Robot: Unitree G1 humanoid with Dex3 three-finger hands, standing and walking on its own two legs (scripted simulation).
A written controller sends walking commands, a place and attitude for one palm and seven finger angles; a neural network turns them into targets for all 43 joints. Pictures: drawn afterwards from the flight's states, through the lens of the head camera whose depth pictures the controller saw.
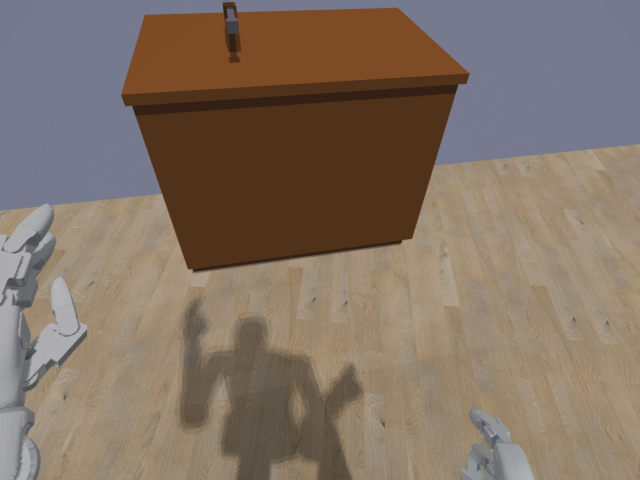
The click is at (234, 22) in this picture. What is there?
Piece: tap's lever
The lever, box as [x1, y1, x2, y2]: [226, 18, 238, 33]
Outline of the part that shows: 226,18 228,33 238,32 237,19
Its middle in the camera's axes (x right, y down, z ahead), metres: -0.22 -0.53 +0.97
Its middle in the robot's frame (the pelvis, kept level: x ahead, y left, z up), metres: +1.08 +0.29 +0.14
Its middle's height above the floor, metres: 0.91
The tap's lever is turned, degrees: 0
